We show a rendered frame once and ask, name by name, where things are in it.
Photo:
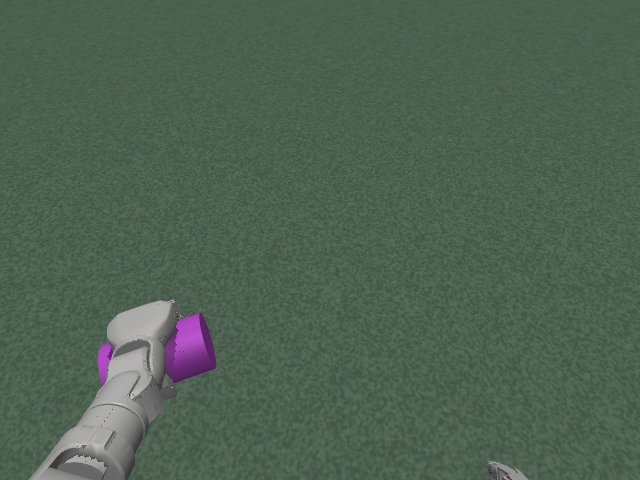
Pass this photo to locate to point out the right robot hand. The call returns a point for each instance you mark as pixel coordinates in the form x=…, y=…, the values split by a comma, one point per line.
x=499, y=471

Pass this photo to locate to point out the left robot hand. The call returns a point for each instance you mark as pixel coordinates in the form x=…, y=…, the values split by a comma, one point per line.
x=158, y=320

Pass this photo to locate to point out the left robot arm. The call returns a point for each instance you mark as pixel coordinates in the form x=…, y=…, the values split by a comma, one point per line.
x=103, y=444

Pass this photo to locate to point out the can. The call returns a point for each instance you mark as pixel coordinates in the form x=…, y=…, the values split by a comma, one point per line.
x=189, y=351

